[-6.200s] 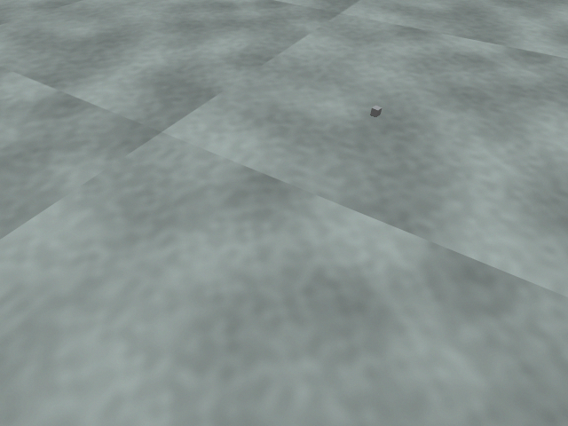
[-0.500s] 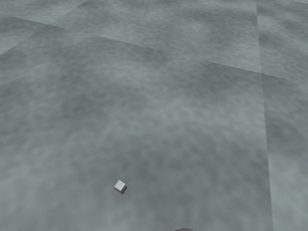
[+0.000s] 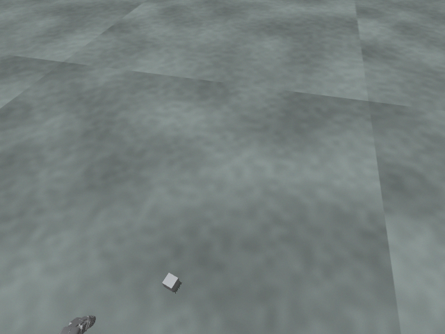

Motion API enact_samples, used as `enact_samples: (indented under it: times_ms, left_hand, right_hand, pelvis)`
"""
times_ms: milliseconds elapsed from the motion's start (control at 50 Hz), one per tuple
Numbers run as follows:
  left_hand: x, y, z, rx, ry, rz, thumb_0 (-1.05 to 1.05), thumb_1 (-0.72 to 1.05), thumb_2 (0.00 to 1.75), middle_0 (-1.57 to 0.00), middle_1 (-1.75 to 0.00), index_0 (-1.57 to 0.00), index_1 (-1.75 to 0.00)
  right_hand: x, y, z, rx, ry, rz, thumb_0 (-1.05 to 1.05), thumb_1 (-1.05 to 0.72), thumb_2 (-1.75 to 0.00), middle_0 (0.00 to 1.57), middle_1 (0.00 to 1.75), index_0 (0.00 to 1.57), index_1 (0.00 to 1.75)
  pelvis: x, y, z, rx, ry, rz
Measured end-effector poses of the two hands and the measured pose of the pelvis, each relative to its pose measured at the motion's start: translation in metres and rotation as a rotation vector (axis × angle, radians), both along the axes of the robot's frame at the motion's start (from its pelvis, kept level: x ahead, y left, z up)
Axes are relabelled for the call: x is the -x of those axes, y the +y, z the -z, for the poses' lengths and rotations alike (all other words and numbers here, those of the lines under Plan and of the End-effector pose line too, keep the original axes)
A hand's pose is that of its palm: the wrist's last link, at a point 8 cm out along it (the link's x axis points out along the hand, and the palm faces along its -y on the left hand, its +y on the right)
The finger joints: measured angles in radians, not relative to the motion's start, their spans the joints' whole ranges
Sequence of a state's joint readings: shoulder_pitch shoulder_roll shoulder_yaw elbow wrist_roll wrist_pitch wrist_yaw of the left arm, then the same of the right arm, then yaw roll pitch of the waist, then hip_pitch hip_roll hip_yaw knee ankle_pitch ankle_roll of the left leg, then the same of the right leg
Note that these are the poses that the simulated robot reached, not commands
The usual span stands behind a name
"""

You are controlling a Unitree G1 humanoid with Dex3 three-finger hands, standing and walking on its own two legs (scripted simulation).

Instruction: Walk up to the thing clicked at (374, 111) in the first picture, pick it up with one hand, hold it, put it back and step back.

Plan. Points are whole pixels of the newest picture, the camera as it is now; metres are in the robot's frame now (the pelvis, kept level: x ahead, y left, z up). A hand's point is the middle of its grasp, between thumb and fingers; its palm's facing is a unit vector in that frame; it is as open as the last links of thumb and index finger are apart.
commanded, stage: walk up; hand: left
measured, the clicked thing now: (171, 282) +0.47 +0.25 -0.72
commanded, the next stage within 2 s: stand in 0.94 s
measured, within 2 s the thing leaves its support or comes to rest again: neither
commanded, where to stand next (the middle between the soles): +0.09 -0.02 m, yaw +3 degrees
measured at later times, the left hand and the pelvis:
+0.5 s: hand out of the picture +0.10 +0.26 -0.13, palm faces +0.02 -0.95 -0.32, open 7.4 cm; pelvis +0.01 +0.01 +0.03, yaw +1 degrees
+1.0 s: hand out of the picture +0.10 +0.26 -0.12, palm faces +0.02 -0.94 -0.34, open 7.4 cm; pelvis +0.02 +0.01 +0.03, yaw +2 degrees
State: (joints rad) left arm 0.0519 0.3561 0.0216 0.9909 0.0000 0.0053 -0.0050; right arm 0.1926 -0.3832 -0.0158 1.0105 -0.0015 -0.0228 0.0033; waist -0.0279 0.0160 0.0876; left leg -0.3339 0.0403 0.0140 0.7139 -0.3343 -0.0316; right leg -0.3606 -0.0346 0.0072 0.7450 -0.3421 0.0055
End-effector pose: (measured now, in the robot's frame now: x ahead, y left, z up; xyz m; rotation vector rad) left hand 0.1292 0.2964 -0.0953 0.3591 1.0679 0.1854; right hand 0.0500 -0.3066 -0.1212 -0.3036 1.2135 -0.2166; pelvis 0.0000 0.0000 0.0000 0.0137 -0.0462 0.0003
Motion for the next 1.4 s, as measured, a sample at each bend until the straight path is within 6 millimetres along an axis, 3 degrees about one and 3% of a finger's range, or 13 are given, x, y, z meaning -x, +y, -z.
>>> enact_samples:
  times_ms: [100, 260, 500, 740, 1040, 1400]
  left_hand:
    - [0.017, 0.002, -0.001, 0.01, 0.06, -0.027, 0.01, 0.9, 0.9, -0.21, -0.3, -0.21, -0.3]
    - [0.034, 0.009, -0.002, 0.025, 0.118, -0.077, 0.01, 0.9, 0.9, -0.21, -0.3, -0.21, -0.3]
    - [0.041, 0.012, -0.003, 0.055, 0.133, -0.1, 0.01, 0.91, 0.9, -0.21, -0.3, -0.21, -0.3]
    - [0.048, 0.016, -0.006, 0.048, 0.162, -0.112, 0.01, 0.91, 0.9, -0.21, -0.3, -0.21, -0.3]
    - [0.037, 0.01, -0.009, 0.041, 0.159, -0.099, 0.01, 0.91, 0.9, -0.2, -0.3, -0.2, -0.3]
    - [0.02, -0.004, -0.014, 0.033, 0.129, -0.077, 0.01, 0.91, 0.9, -0.21, -0.3, -0.21, -0.3]
  right_hand:
    - [-0.009, 0.01, -0.005, -0.032, 0.025, -0.019, 0.0, -0.91, -0.89, 0.2, 0.3, 0.2, 0.3]
    - [-0.029, 0.011, -0.017, -0.011, 0.023, -0.034, 0.01, -0.91, -0.89, 0.2, 0.3, 0.2, 0.3]
    - [-0.061, 0.017, -0.036, 0.005, -0.029, -0.06, 0.0, -0.91, -0.89, 0.2, 0.3, 0.2, 0.3]
    - [-0.068, 0.027, -0.035, -0.019, -0.016, -0.064, 0.0, -0.91, -0.89, 0.2, 0.3, 0.2, 0.3]
    - [-0.066, 0.026, -0.031, -0.026, 0.014, -0.051, 0.01, -0.91, -0.89, 0.2, 0.3, 0.2, 0.3]
    - [-0.072, 0.008, -0.032, -0.022, 0.0, -0.036, 0.0, -0.91, -0.89, 0.2, 0.3, 0.2, 0.3]
  pelvis:
    - [-0.003, 0.0, -0.01, -0.003, 0.014, -0.009]
    - [-0.004, 0.005, -0.019, 0.004, 0.012, -0.015]
    - [-0.007, 0.01, -0.028, 0.015, 0.013, -0.024]
    - [-0.013, 0.011, -0.031, 0.017, 0.02, -0.032]
    - [-0.024, 0.009, -0.033, 0.012, 0.021, -0.035]
    - [-0.033, -0.004, -0.034, 0.01, 0.015, -0.031]
